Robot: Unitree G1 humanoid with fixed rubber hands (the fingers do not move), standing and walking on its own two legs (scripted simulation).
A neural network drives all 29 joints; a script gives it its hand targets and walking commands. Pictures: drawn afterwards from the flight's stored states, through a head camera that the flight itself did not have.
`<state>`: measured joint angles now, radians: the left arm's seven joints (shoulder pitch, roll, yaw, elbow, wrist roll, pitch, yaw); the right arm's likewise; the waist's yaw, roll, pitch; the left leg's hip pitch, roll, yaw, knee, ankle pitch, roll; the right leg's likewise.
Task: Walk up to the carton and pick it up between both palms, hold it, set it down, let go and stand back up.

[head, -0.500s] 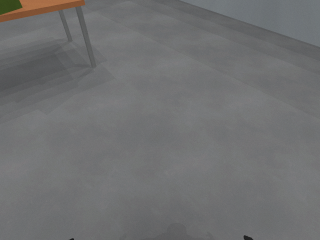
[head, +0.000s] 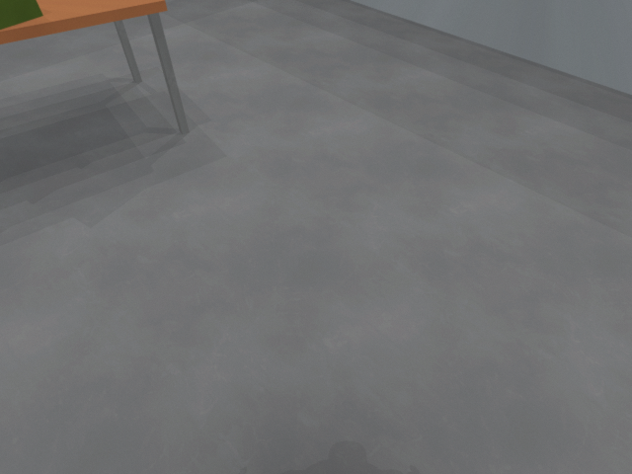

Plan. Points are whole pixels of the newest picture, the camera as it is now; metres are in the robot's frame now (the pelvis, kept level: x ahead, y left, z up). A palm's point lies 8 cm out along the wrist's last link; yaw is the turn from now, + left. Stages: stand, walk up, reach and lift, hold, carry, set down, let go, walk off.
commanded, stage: stand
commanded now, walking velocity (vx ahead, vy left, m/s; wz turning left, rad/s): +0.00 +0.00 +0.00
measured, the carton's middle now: out of the picture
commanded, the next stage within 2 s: none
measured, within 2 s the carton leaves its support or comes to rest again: neither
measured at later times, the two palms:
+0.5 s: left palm out of the picture +0.05 +0.25 -0.12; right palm out of the picture +0.06 -0.26 -0.12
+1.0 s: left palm out of the picture +0.03 +0.25 -0.12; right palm out of the picture +0.03 -0.26 -0.12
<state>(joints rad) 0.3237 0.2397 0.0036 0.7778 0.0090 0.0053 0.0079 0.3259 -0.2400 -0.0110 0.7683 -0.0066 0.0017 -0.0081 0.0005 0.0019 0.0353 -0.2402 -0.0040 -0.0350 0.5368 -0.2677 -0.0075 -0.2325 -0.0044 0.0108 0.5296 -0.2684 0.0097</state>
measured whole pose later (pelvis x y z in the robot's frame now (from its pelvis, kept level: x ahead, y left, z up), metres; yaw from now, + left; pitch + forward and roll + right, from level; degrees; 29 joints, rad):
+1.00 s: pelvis +0.00 +0.00 +0.00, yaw +0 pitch -2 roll +0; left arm 0.33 0.23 0.00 0.89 0.00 0.01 0.02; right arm 0.33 -0.24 0.00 0.89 0.00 0.00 -0.02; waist 0.00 0.00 0.04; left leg -0.21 0.00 -0.04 0.49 -0.24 -0.01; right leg -0.20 0.00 0.01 0.48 -0.24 0.01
